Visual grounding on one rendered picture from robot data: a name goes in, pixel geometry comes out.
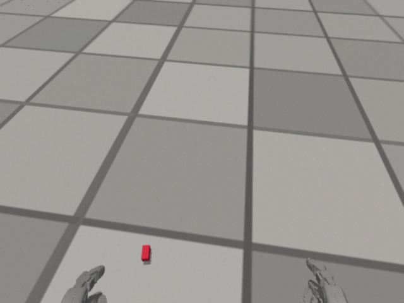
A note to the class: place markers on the right robot hand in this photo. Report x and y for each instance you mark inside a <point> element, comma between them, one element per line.
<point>327,291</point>

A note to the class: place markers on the small box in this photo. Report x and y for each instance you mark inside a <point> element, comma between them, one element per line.
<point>145,253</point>

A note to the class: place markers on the left robot hand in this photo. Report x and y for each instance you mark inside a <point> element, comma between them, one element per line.
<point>84,283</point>

